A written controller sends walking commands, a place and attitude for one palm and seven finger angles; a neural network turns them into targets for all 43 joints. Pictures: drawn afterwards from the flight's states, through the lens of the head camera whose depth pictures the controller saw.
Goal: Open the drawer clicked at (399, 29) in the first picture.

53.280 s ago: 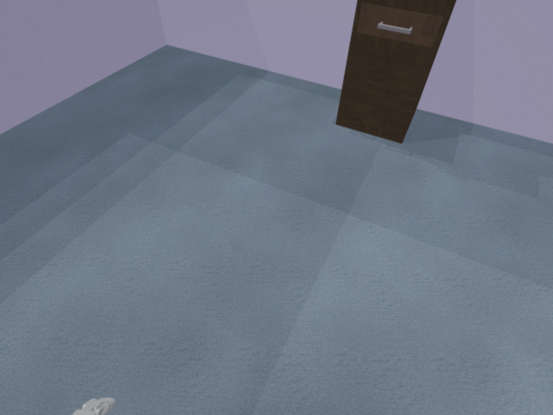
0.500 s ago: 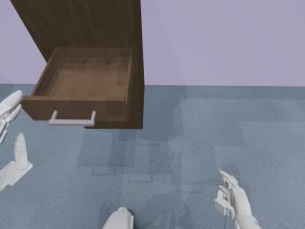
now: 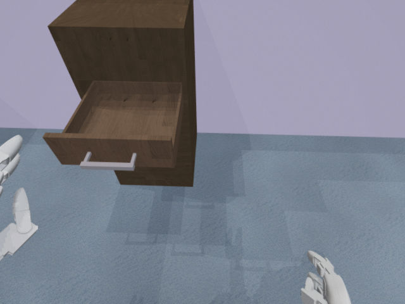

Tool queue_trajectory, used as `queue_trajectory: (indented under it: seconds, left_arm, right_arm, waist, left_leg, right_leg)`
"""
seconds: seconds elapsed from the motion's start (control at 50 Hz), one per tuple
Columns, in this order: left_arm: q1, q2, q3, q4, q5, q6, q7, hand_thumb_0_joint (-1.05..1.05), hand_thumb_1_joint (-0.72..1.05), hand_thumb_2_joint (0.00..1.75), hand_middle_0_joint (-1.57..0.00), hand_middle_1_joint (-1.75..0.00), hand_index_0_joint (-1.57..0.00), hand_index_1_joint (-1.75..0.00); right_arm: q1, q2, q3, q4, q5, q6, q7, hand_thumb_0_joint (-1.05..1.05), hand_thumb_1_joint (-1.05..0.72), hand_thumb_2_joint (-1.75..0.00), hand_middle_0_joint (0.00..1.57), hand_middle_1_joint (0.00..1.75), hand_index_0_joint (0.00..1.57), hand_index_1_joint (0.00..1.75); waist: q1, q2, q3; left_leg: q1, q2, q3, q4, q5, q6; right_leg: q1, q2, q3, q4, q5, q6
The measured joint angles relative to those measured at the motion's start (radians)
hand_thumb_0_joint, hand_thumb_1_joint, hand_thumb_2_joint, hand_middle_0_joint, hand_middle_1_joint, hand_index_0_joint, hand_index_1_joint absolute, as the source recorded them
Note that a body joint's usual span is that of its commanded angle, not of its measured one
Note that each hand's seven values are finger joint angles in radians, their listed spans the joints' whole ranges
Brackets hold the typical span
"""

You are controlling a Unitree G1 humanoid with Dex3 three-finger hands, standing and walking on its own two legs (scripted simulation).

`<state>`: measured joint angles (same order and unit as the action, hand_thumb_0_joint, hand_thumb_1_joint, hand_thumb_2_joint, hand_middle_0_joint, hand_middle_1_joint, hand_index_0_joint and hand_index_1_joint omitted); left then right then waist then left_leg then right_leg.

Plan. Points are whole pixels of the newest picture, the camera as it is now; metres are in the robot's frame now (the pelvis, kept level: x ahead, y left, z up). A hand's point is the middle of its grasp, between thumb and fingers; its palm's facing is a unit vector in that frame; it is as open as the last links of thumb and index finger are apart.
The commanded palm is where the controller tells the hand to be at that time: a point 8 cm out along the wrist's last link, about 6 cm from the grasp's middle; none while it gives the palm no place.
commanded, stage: stop stepping back and stand still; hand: left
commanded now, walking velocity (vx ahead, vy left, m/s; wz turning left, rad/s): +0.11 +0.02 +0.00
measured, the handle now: (109, 161) +0.53 +0.32 -0.12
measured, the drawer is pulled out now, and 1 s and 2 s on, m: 0.30 0.30 0.30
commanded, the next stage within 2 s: let the arm hang, fingers relaxed in 0.12 s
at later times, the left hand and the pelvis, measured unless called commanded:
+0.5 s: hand out of the picture +0.09 +0.18 -0.16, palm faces -0.04 -0.99 -0.15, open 7.4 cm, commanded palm none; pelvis +0.01 +0.02 +0.00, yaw +0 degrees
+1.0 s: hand out of the picture -0.01 +0.21 -0.16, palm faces +0.00 -0.97 -0.23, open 7.4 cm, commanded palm none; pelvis -0.01 +0.03 +0.01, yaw -1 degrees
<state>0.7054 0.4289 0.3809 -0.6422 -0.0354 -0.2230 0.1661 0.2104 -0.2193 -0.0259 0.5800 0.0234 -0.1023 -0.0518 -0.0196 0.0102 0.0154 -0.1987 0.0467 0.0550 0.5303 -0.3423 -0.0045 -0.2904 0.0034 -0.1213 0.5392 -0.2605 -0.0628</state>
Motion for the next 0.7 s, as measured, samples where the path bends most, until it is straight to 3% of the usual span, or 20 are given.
queue_trajectory:
  seconds: [0.06,0.12,0.22,0.26,0.3,0.38,0.48,0.52,0.6,0.7]
  left_arm:
    - [-0.037,-0.04,-0.015,0.039,-0.001,0.004,0.005,0.01,0.88,0.9,-0.22,-0.3,-0.21,-0.3]
    - [-0.077,-0.073,-0.04,0.082,-0.001,0.024,0.007,0.01,0.88,0.9,-0.22,-0.3,-0.21,-0.3]
    - [-0.093,-0.076,-0.059,0.082,0.003,0.058,0.004,0.01,0.89,0.9,-0.21,-0.3,-0.21,-0.3]
    - [-0.167,-0.061,-0.115,0.22,0.043,0.041,-0.036,0.0,0.89,0.9,-0.21,-0.3,-0.21,-0.3]
    - [-0.271,-0.083,-0.191,0.46,0.065,0.11,-0.088,0.0,0.89,0.9,-0.21,-0.3,-0.2,-0.3]
    - [-0.405,-0.176,-0.294,0.952,0.076,0.254,-0.137,0.0,0.9,0.9,-0.2,-0.3,-0.2,-0.3]
    - [-0.425,-0.26,-0.382,1.314,0.066,0.296,-0.157,0.01,0.9,0.9,-0.2,-0.3,-0.2,-0.29]
    - [-0.427,-0.281,-0.363,1.391,0.044,0.283,-0.142,-0.01,0.94,0.9,-0.21,-0.3,-0.2,-0.3]
    - [-0.452,-0.246,-0.352,1.493,0.051,0.266,-0.14,-0.04,0.99,0.89,-0.21,-0.3,-0.21,-0.3]
    - [-0.448,-0.227,-0.356,1.607,0.052,0.263,-0.143,-0.03,0.96,0.9,-0.21,-0.3,-0.2,-0.3]
  right_arm:
    - [-0.013,0.012,0.015,0.006,0.001,0.009,0.003,0.01,-0.91,-0.9,0.2,0.3,0.2,0.3]
    - [-0.018,0.024,0.033,0.014,-0.004,0.017,0.004,0.01,-0.91,-0.9,0.21,0.3,0.21,0.3]
    - [-0.017,0.042,0.054,0.007,-0.012,0.02,0.005,0.01,-0.9,-0.9,0.21,0.3,0.21,0.3]
    - [-0.025,0.033,0.031,0.057,-0.017,-0.01,0.041,0.01,-0.9,-0.9,0.21,0.3,0.21,0.3]
    - [-0.04,0.01,0.019,0.109,-0.026,0.02,0.061,0.01,-0.9,-0.9,0.21,0.3,0.21,0.3]
    - [-0.048,-0.005,0.016,0.17,-0.04,0.082,0.062,0.01,-0.9,-0.9,0.21,0.3,0.21,0.3]
    - [0.006,0.026,0.025,0.239,-0.04,0.118,0.042,0.01,-0.91,-0.9,0.21,0.3,0.21,0.3]
    - [0.038,0.038,0.027,0.278,-0.04,0.124,0.033,0.01,-0.91,-0.9,0.2,0.3,0.2,0.3]
    - [0.088,0.052,0.029,0.357,-0.041,0.136,0.021,0.01,-0.91,-0.9,0.2,0.3,0.2,0.3]
    - [0.116,0.056,0.024,0.413,-0.037,0.139,0.014,0.01,-0.91,-0.9,0.2,0.3,0.2,0.3]
  waist:
    - [0.014,0.015,-0.011]
    - [0.017,0.0,-0.005]
    - [0.011,-0.017,0.018]
    - [0.018,-0.011,0.005]
    - [0.025,0.007,-0.011]
    - [0.001,0.024,-0.001]
    - [-0.017,-0.041,0.058]
    - [-0.008,-0.06,0.074]
    - [0.018,-0.059,0.089]
    - [0.017,-0.017,0.086]
  left_leg:
    - [-0.005,-0.01,-0.019,0.018,-0.012,0.028]
    - [0.021,-0.022,-0.016,-0.015,0.007,-0.002]
    - [0.031,-0.025,-0.017,-0.029,0.01,-0.001]
    - [-0.002,-0.033,-0.021,-0.004,0.003,0.001]
    - [-0.031,-0.045,-0.018,0.027,-0.011,0.007]
    - [-0.045,-0.056,-0.008,0.062,-0.032,0.019]
    - [0.001,-0.055,-0.007,0.039,-0.025,0.013]
    - [0.016,-0.049,-0.014,0.019,-0.013,0.012]
    - [0.039,-0.036,-0.026,-0.022,0.015,0.009]
    - [0.062,-0.033,-0.02,-0.064,0.04,0.013]
  right_leg:
    - [0.003,0.007,0.007,-0.005,0.002,0.002]
    - [0.013,-0.004,0.015,-0.004,0.001,0.012]
    - [0.027,-0.006,0.014,-0.023,0.006,0.022]
    - [-0.005,-0.017,0.011,0.004,-0.002,0.025]
    - [-0.041,-0.031,0.016,0.049,-0.023,0.03]
    - [-0.065,-0.044,0.027,0.1,-0.05,0.037]
    - [-0.022,-0.041,0.028,0.083,-0.045,0.032]
    - [0.002,-0.034,0.02,0.05,-0.029,0.032]
    - [0.046,-0.018,0.006,-0.031,0.016,0.029]
    - [0.077,-0.011,0.011,-0.094,0.056,0.032]
